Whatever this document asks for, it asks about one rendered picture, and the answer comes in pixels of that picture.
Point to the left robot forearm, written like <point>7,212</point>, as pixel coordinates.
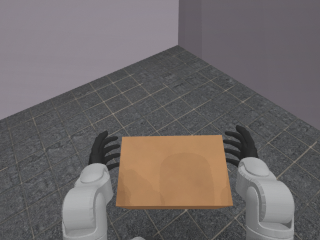
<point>83,212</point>

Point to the left robot hand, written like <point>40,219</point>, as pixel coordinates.
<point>98,151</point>

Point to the carton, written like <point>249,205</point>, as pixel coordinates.
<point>173,172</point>

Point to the right robot hand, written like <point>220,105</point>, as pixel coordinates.
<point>247,146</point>

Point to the right robot forearm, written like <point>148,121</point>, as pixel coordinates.
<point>270,207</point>

